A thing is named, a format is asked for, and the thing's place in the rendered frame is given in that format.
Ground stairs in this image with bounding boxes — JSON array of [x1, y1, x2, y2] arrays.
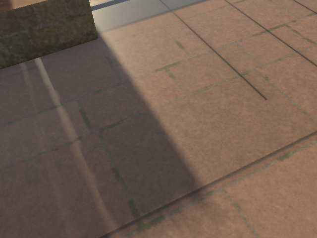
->
[[90, 0, 130, 11]]

